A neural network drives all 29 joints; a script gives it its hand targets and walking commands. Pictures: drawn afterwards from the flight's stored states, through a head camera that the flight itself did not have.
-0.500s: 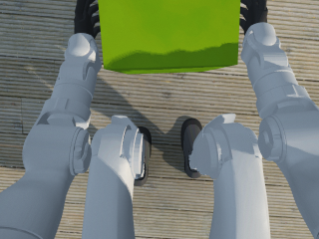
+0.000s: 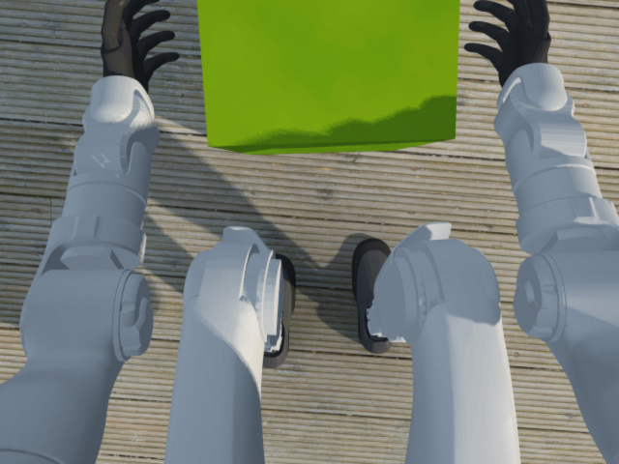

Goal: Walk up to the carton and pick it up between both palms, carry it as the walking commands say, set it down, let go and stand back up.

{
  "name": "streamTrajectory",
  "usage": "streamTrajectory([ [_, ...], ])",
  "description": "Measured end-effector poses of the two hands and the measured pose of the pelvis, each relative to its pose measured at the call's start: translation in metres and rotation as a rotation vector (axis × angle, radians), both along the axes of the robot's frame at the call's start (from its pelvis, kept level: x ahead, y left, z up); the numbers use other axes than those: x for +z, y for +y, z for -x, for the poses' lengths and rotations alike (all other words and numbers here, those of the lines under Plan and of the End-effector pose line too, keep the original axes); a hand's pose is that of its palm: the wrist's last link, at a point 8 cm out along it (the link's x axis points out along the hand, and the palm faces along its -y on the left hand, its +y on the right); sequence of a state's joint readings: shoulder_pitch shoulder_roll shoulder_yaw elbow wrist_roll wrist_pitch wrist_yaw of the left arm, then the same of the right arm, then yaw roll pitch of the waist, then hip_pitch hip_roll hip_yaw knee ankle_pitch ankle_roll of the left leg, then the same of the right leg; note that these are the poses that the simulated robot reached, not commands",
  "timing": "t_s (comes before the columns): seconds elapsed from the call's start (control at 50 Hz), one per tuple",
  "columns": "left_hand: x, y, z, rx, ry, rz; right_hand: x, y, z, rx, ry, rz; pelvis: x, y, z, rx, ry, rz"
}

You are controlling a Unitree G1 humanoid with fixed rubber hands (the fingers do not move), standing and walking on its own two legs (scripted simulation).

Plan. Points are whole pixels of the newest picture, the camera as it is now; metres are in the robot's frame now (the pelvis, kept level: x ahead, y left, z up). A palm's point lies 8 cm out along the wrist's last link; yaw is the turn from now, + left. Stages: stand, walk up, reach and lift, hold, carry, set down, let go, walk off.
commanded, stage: set down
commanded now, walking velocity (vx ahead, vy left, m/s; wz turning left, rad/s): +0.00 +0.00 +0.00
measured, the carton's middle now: (323, 61) +0.52 -0.01 -0.24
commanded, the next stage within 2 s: let go in 1.26 s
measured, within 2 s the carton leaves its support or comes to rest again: neither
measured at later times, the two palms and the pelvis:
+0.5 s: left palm (4, 13) +0.50 +0.21 +0.00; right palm out of the picture +0.50 -0.23 +0.00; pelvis +0.02 -0.01 +0.12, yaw +1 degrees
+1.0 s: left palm out of the picture +0.49 +0.22 +0.15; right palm out of the picture +0.50 -0.24 +0.15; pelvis +0.05 -0.01 +0.25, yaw +0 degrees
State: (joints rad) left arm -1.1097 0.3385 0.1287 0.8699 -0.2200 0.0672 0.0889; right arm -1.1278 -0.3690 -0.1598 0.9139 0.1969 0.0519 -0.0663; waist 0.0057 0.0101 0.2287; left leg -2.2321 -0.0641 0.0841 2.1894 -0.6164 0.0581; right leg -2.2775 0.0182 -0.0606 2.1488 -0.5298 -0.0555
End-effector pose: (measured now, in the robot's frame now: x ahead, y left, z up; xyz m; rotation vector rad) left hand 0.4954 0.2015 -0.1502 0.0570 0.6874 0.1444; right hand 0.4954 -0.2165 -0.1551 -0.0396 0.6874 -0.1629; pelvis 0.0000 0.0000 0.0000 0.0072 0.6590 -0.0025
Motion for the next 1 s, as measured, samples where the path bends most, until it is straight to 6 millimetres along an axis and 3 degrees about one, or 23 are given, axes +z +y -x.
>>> streamTrajectory([
  [0.12, 0.038, 0.001, -0.002, -0.008, -0.021, -0.002, 0.038, 0.000, -0.004, 0.007, -0.022, -0.005, 0.022, -0.001, -0.003, -0.001, 0.026, -0.005],
  [0.5, 0.152, 0.007, -0.001, -0.042, -0.027, -0.004, 0.154, -0.018, -0.004, 0.030, -0.033, 0.001, 0.118, -0.005, -0.016, -0.003, 0.128, -0.013],
  [1.0, 0.302, 0.014, 0.003, -0.034, -0.018, -0.010, 0.304, -0.021, -0.001, 0.030, -0.027, -0.006, 0.252, -0.005, -0.049, -0.015, 0.099, -0.010],
])
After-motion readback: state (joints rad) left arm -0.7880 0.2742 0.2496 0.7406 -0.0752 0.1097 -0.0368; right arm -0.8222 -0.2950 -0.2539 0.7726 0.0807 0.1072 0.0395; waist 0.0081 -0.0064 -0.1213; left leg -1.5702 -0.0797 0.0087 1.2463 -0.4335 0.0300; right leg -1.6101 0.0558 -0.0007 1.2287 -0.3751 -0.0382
